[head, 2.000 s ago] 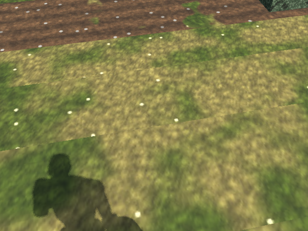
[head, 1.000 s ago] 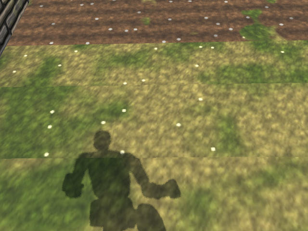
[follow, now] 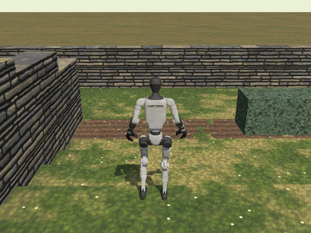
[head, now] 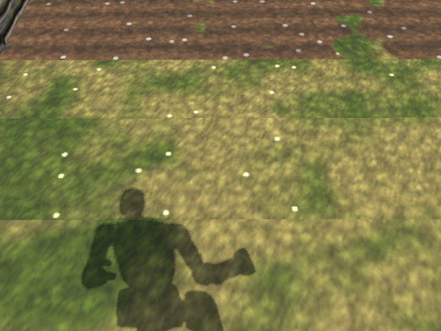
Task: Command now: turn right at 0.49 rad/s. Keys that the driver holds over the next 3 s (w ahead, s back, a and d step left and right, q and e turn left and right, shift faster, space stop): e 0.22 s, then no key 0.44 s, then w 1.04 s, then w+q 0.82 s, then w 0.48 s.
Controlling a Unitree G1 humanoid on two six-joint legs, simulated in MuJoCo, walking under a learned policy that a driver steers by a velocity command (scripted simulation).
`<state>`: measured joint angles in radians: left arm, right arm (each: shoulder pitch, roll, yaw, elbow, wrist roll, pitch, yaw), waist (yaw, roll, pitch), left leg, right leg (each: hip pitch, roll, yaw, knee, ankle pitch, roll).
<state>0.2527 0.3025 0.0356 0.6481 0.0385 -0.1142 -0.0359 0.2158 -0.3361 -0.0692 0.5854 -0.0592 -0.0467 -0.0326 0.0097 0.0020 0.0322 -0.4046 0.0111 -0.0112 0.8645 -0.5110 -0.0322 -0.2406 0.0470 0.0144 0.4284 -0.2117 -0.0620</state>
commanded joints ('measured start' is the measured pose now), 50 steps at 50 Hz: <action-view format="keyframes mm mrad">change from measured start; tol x16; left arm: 1 11 120 43 -75 -16 -14 -3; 38 -80 66 10 -25 -13 63 17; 50 255 68 12 37 12 -23 35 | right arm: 1 -45 -94 -16 -65 -29 -18 -16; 19 125 -90 41 24 59 -30 32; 27 -180 -4 69 -83 63 -79 92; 34 14 -34 45 24 83 -38 161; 50 -163 5 19 26 1 -72 44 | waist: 1 4 -77 -92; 18 -9 -93 -149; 20 24 165 -173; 44 17 107 5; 50 125 -118 76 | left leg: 1 -193 24 -67 231 -52 -44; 14 4 -25 3 -223 108 -33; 18 279 -5 11 -504 440 84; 20 488 390 -407 -599 881 479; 22 309 357 -336 -658 621 406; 28 158 105 -26 -518 689 182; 33 273 140 -175 -409 570 70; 37 251 167 -220 -554 -181 184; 43 154 232 -262 -640 -146 270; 50 -421 19 -69 138 -3 106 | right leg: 1 177 -302 313 -172 442 -231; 18 -94 -207 445 -19 166 -160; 21 -431 -27 126 528 -416 142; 25 -269 -65 119 755 -201 210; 31 -13 -121 -16 116 90 216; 38 -242 -81 -12 130 -244 64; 44 56 -39 -96 46 -93 -22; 46 182 -103 12 -12 -158 -93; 48 373 -375 480 -227 -215 -296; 50 404 -409 459 -273 -235 -260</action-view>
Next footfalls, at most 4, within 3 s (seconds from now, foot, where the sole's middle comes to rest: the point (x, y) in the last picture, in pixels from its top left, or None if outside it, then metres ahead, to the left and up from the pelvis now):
0.36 left None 0.02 0.13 -0.78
0.64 right None -0.04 -0.10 -0.78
1.32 left None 0.17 0.07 -0.78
1.72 right None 0.45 -0.24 -0.95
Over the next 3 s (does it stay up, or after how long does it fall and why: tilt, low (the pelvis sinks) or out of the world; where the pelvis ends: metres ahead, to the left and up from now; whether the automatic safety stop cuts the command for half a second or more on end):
stays up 1.14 -0.12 -0.35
